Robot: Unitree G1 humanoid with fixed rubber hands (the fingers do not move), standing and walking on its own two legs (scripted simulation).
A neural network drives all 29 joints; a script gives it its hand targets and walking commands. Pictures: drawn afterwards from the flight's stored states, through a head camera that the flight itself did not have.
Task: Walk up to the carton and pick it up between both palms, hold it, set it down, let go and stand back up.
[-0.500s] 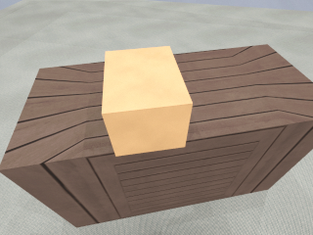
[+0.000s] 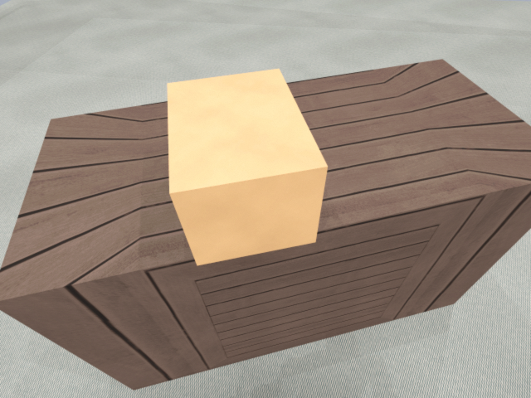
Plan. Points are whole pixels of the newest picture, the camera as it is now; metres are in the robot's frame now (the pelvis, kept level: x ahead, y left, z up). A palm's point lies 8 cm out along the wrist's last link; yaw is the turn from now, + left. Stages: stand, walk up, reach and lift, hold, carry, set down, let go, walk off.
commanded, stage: walk up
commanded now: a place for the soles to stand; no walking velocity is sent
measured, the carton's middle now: (240, 161) +0.53 +0.05 +0.06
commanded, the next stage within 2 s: reach and lift in 0.74 s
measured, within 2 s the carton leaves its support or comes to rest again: neither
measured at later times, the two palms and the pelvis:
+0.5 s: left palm out of the picture +0.06 +0.25 -0.12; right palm out of the picture +0.02 -0.25 -0.14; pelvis +0.00 +0.01 +0.00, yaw -2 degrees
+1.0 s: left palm out of the picture +0.14 +0.24 -0.11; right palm (435, 397) +0.16 -0.26 -0.13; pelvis -0.04 -0.01 -0.04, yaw +5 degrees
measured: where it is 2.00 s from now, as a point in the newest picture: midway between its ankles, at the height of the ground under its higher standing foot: outside the picture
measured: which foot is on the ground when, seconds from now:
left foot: down 0.00-1.00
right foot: down 0.00-1.00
